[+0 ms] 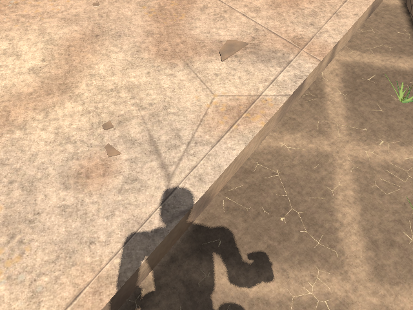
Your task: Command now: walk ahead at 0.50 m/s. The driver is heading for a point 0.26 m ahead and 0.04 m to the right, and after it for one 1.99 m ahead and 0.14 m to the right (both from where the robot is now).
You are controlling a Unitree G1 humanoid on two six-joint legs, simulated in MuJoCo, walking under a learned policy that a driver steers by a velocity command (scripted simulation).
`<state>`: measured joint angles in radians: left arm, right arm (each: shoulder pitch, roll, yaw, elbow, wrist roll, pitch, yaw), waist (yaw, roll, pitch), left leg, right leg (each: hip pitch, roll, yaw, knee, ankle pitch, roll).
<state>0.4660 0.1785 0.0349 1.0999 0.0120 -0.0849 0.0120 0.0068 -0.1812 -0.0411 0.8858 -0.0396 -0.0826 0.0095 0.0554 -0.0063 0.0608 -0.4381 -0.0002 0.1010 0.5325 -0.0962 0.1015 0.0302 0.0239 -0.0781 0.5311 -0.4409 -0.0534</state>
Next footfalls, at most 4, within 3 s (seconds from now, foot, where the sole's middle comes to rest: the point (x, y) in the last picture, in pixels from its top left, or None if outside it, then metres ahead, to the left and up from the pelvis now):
0.52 right None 0.45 -0.10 -0.76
1.00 left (198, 238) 0.65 0.08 -0.68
1.18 left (203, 241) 0.68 0.06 -0.76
1.60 right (215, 140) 1.04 0.04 -0.65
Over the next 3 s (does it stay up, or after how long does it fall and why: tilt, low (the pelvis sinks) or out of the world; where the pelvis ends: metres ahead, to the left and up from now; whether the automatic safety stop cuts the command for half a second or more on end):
stays up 1.64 0.05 0.13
